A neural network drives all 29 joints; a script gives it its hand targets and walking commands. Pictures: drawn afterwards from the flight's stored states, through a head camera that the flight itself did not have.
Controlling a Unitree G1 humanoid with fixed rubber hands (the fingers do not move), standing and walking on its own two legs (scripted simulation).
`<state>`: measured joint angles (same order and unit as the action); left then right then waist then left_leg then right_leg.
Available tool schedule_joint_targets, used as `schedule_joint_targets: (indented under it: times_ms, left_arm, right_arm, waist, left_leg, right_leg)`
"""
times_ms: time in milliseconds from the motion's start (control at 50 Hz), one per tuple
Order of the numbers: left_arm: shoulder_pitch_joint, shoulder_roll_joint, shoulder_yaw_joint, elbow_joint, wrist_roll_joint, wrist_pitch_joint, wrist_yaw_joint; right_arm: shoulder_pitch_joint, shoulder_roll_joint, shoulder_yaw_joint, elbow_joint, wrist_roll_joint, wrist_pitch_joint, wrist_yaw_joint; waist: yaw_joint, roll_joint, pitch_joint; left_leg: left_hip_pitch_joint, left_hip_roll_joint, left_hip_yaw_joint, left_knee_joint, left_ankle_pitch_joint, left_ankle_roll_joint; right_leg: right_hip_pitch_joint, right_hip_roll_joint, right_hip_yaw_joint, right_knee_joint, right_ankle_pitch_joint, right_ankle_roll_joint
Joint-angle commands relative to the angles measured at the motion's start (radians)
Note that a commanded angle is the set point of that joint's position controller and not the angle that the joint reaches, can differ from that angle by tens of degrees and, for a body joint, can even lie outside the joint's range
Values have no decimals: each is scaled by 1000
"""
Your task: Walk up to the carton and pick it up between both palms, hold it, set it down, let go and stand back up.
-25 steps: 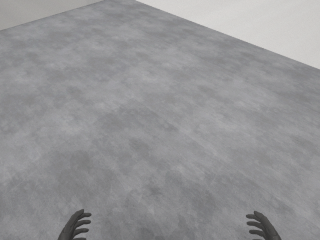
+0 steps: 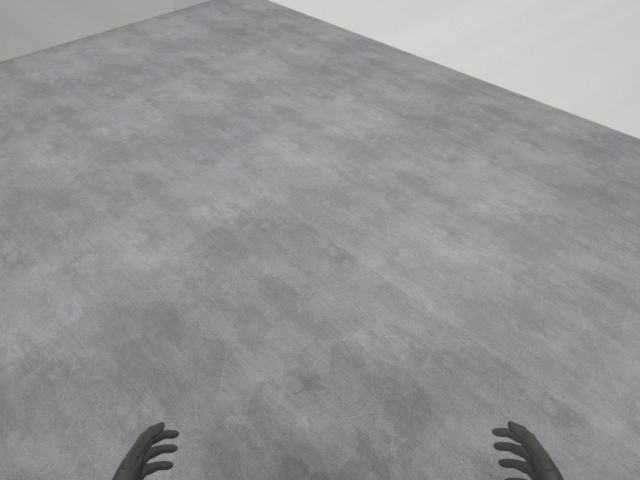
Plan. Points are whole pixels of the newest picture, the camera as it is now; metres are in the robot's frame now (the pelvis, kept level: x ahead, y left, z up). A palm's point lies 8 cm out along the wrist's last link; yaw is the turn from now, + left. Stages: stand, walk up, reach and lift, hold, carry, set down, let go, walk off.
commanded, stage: stand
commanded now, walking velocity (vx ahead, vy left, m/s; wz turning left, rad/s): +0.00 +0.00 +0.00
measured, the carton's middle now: out of the picture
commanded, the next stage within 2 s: walk up in 1.20 s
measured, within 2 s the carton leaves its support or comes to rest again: neither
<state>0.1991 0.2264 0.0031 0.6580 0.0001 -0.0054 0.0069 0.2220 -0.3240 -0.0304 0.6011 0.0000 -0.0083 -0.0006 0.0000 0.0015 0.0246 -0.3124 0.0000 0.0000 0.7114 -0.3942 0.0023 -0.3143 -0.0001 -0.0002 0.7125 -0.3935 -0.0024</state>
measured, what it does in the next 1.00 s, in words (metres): stands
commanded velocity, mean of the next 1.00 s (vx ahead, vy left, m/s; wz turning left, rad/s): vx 0.00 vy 0.00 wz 0.00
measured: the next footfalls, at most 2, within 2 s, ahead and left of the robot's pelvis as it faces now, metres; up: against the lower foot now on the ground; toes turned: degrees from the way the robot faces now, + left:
right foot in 1.72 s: -0.01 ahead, -0.19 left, +0.00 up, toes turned -1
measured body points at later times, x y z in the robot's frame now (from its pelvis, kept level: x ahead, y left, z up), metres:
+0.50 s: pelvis -0.01 +0.00 +0.00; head +0.00 +0.00 +0.45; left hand +0.14 +0.24 -0.10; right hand +0.15 -0.28 -0.08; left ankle -0.01 +0.12 -0.72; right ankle -0.01 -0.12 -0.72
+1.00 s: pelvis -0.03 +0.00 +0.00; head -0.04 +0.00 +0.45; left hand +0.11 +0.25 -0.10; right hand +0.12 -0.28 -0.07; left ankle -0.01 +0.12 -0.72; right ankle -0.01 -0.12 -0.72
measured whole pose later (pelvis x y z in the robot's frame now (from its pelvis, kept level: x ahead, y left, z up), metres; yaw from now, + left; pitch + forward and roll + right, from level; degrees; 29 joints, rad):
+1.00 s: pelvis -0.03 +0.00 +0.00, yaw +0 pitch -3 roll +0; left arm 0.20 0.23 0.00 0.71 0.00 -0.01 0.00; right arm 0.23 -0.34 -0.03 0.60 0.00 -0.01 0.00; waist 0.00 0.00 0.02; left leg -0.31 0.00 0.00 0.71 -0.35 0.00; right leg -0.31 0.00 0.00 0.71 -0.35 0.00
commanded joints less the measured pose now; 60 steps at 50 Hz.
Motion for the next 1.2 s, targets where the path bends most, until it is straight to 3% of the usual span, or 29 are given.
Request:
schedule_joint_targets:
  times_ms: [0,120,200,280,320,340,380,420,440,460,480,520,580,600,640,700,740,760,780,820,900,920,960,980,1040,1060,1100,1120,1180]
  left_arm:
    - [-68,296,88,-32,29,-51,4]
    - [-50,292,93,-33,25,-59,5]
    - [-48,292,90,-17,25,-55,7]
    - [-75,287,90,-23,28,-54,5]
    - [-70,299,90,-18,24,-51,5]
    - [-63,285,86,-25,15,-53,1]
    - [-58,292,88,-22,17,-58,-1]
    - [-56,291,88,-9,23,-50,4]
    - [-67,281,89,-18,24,-49,6]
    - [-75,295,94,-14,17,-49,4]
    - [-65,286,86,-13,15,-52,2]
    - [-58,290,91,-11,16,-52,1]
    - [-72,288,87,-5,25,-54,1]
    - [-68,299,89,-9,24,-56,1]
    - [-68,286,86,-1,18,-56,1]
    - [-66,298,83,3,23,-57,-1]
    - [-79,302,88,3,19,-58,-2]
    - [-85,296,86,3,17,-57,0]
    - [-62,290,79,17,24,-60,0]
    - [-75,288,82,9,15,-59,-2]
    - [-85,296,87,16,16,-53,-1]
    - [-77,294,87,26,25,-54,-7]
    - [-80,317,90,16,25,-56,-2]
    - [-80,305,84,14,20,-56,-7]
    - [-92,291,79,15,26,-55,-7]
    - [-86,285,84,25,21,-51,-8]
    - [-87,291,76,25,23,-56,-6]
    - [-97,303,85,35,22,-54,-6]
    - [-112,304,86,28,25,-54,-5]
  right_arm:
    - [-38,-197,-66,-30,-23,-60,-15]
    - [-49,-198,-65,-30,-26,-59,-15]
    - [-40,-206,-67,-16,-28,-59,-15]
    - [-54,-187,-59,-15,-28,-57,-19]
    - [-29,-207,-66,-14,-19,-60,-15]
    - [-43,-215,-71,-8,-28,-60,-15]
    - [-52,-223,-73,-13,-29,-61,-14]
    - [-38,-215,-71,-14,-31,-61,-16]
    - [-47,-217,-69,-20,-29,-62,-18]
    - [-49,-214,-69,-18,-29,-61,-15]
    - [-47,-205,-63,-12,-29,-62,-15]
    - [-31,-214,-63,4,-25,-65,-17]
    - [-46,-199,-60,-1,-21,-61,-15]
    - [-44,-215,-62,2,-22,-64,-13]
    - [-58,-227,-68,2,-20,-65,-13]
    - [-47,-198,-61,2,-20,-66,-14]
    - [-51,-224,-68,1,-25,-62,-13]
    - [-45,-213,-66,3,-29,-60,-9]
    - [-41,-210,-65,3,-21,-62,-8]
    - [-48,-223,-71,-3,-32,-61,-8]
    - [-62,-208,-62,10,-30,-60,-4]
    - [-50,-209,-62,7,-28,-66,-8]
    - [-57,-199,-55,18,-21,-64,-5]
    - [-42,-201,-51,16,-20,-67,-6]
    - [-68,-204,-62,8,-25,-69,-8]
    - [-75,-223,-56,10,-24,-71,-12]
    - [-48,-210,-59,4,-21,-67,-4]
    - [-60,-208,-58,16,-30,-65,-2]
    - [-64,-207,-57,11,-32,-66,-7]
  waist:
    - [-12,-14,-108]
    - [12,-27,-95]
    - [2,-10,-101]
    - [5,-42,-74]
    - [-17,-36,-88]
    - [18,-33,-90]
    - [16,-23,-90]
    - [9,-54,-88]
    - [-1,-27,-74]
    - [17,-35,-65]
    - [-2,-21,-93]
    - [10,9,-85]
    - [-6,-46,-58]
    - [6,-13,-78]
    - [9,-2,-55]
    - [-3,-49,-88]
    - [-4,-35,-62]
    - [-8,-56,-36]
    - [-10,-47,-59]
    - [0,-13,-29]
    - [16,-39,6]
    - [4,-19,4]
    - [2,-32,-21]
    - [4,-22,6]
    - [2,-24,10]
    - [15,-28,7]
    - [-11,-45,16]
    - [3,-37,35]
    - [4,-27,24]
  left_leg:
    - [62,91,-90,-90,330,80]
    - [55,94,-92,-91,345,87]
    - [52,101,-98,-105,338,82]
    - [49,85,-95,-111,305,79]
    - [44,91,-105,-108,313,74]
    - [41,98,-115,-120,292,84]
    - [43,95,-106,-113,302,81]
    - [40,92,-105,-109,314,82]
    - [32,87,-105,-122,310,78]
    - [31,86,-95,-124,300,74]
    - [65,106,-110,-123,290,81]
    - [44,97,-112,-128,307,87]
    - [50,100,-106,-149,276,75]
    - [59,96,-116,-146,288,73]
    - [42,111,-136,-148,262,83]
    - [54,91,-108,-133,234,75]
    - [38,93,-105,-138,237,73]
    - [27,108,-135,-146,234,87]
    - [50,92,-113,-138,221,72]
    - [26,86,-123,-160,186,78]
    - [-8,96,-138,-201,125,81]
    - [-4,95,-132,-202,129,78]
    - [29,86,-116,-181,144,70]
    - [22,93,-132,-187,149,74]
    - [-16,101,-152,-205,118,78]
    - [0,98,-137,-200,111,78]
    - [-9,85,-142,-202,78,70]
    - [-3,78,-122,-200,63,66]
    - [-6,97,-146,-206,97,81]
  right_leg:
    - [32,-94,113,-117,345,-87]
    - [34,-93,107,-109,354,-91]
    - [58,-93,102,-114,353,-82]
    - [28,-99,110,-119,316,-94]
    - [52,-104,110,-128,335,-95]
    - [38,-97,113,-116,319,-87]
    - [33,-98,113,-119,314,-90]
    - [59,-92,106,-115,365,-86]
    - [41,-91,105,-114,334,-88]
    - [29,-87,100,-116,298,-84]
    - [30,-90,106,-121,302,-84]
    - [46,-86,115,-113,299,-88]
    - [29,-93,109,-146,279,-85]
    - [25,-97,118,-129,270,-92]
    - [29,-87,120,-153,264,-85]
    - [42,-97,118,-152,275,-86]
    - [20,-98,126,-167,258,-85]
    - [15,-100,121,-160,251,-84]
    - [17,-105,122,-169,234,-86]
    - [-3,-89,124,-163,186,-86]
    - [-3,-75,123,-179,119,-80]
    - [-1,-91,133,-194,125,-83]
    - [-10,-106,144,-210,113,-84]
    - [-27,-104,160,-217,123,-90]
    - [6,-88,119,-191,120,-81]
    - [-27,-89,139,-203,85,-80]
    - [-30,-97,142,-222,77,-85]
    - [-45,-84,143,-239,36,-77]
    - [-27,-82,130,-200,117,-79]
